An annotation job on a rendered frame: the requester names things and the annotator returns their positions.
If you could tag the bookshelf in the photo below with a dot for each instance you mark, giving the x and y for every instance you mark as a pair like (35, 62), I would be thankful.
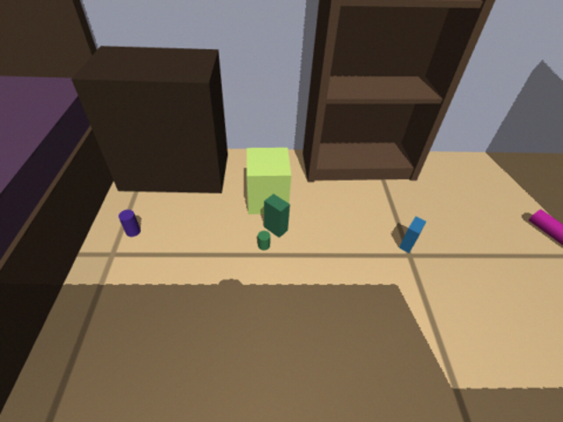
(383, 75)

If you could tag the bed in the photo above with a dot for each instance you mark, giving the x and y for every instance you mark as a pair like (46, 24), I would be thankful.
(53, 175)

